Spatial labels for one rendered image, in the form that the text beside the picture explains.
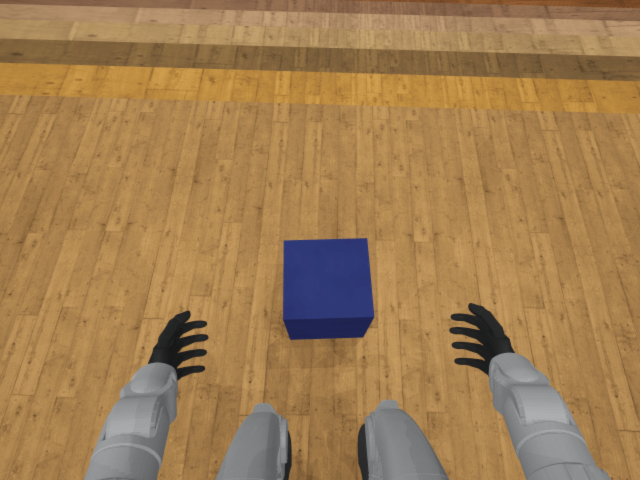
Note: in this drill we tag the right robot forearm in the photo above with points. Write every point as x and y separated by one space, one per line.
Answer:
544 434

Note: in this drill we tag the carton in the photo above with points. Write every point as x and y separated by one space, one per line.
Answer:
327 291

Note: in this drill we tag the robot right shin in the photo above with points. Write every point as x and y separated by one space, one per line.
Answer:
375 471

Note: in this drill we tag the left robot forearm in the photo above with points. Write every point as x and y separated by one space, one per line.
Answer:
133 438

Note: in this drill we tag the left robot thigh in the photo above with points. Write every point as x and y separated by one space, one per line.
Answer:
258 447

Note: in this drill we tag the right robot hand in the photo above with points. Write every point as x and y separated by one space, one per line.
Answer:
491 335

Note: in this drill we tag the left robot hand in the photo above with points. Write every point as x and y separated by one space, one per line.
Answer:
170 343

